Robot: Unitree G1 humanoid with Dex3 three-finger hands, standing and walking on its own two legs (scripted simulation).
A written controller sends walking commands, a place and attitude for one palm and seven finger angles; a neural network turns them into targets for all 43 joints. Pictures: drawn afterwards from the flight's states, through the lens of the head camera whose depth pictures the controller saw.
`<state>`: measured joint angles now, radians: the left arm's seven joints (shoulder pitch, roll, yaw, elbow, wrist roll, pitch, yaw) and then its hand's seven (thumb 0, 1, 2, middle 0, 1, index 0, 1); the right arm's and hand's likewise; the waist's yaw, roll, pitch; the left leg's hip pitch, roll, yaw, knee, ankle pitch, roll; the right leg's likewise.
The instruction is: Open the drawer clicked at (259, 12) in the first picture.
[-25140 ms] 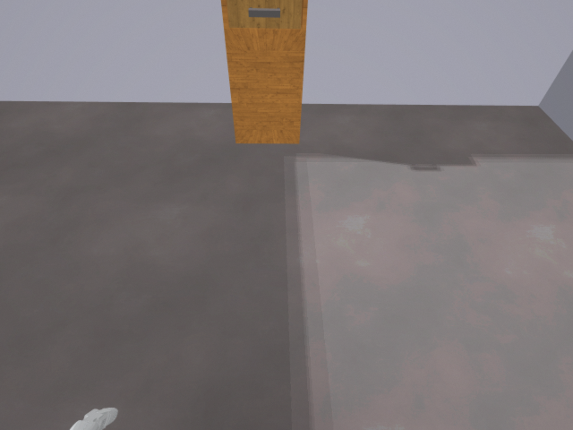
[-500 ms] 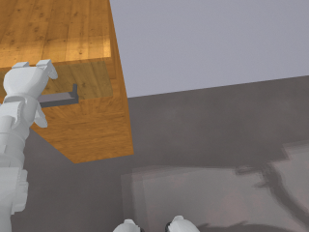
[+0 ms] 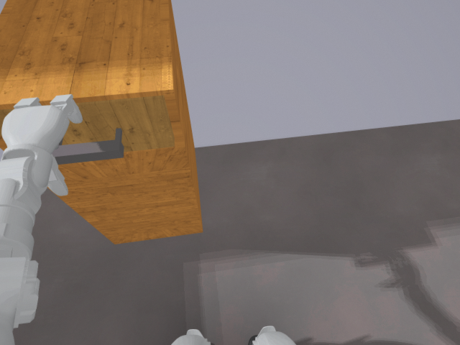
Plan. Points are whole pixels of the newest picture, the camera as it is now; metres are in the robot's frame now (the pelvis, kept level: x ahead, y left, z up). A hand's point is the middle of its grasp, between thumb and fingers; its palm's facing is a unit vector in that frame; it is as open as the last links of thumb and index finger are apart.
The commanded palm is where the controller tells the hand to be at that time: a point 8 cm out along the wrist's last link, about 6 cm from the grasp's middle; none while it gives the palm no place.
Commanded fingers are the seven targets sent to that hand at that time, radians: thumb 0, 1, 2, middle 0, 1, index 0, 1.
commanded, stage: re-aim the fingers above the handle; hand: left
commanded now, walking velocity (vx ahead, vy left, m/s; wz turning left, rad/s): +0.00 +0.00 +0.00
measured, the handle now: (88, 143) +0.50 +0.29 -0.01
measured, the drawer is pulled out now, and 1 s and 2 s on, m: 0.00 0.00 0.00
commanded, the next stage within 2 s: lower the fingers behind the handle in 0.32 s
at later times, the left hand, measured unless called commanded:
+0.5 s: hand (46, 149) +0.45 +0.33 +0.04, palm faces -0.05 -0.02 -1.00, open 13.7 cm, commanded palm +0.44 +0.32 +0.09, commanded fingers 0.00 -0.50 0.30 -0.30 -1.20 -0.30 -1.20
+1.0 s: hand (59, 168) +0.44 +0.33 -0.01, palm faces -0.12 -0.04 -0.99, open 13.8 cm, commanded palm +0.44 +0.33 +0.06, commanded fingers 0.00 -0.50 0.30 -0.30 -1.20 -0.30 -1.20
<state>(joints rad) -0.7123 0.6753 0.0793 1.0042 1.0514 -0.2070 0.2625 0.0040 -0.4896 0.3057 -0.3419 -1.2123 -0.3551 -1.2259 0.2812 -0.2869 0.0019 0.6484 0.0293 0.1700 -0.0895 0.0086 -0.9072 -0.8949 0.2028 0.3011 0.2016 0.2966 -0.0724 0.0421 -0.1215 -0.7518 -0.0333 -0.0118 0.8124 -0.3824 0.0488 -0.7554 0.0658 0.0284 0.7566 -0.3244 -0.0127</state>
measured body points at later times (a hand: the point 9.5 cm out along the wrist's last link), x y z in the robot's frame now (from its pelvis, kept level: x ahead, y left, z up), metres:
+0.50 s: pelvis +0.02 +0.01 +0.00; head +0.10 +0.02 +0.44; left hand +0.44 +0.33 +0.10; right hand +0.07 -0.27 -0.13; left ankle -0.01 +0.09 -0.70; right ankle +0.01 -0.11 -0.70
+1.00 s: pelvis +0.01 +0.01 -0.01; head +0.12 +0.03 +0.42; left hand +0.44 +0.33 +0.05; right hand +0.04 -0.27 -0.13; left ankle -0.01 +0.09 -0.70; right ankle +0.01 -0.11 -0.70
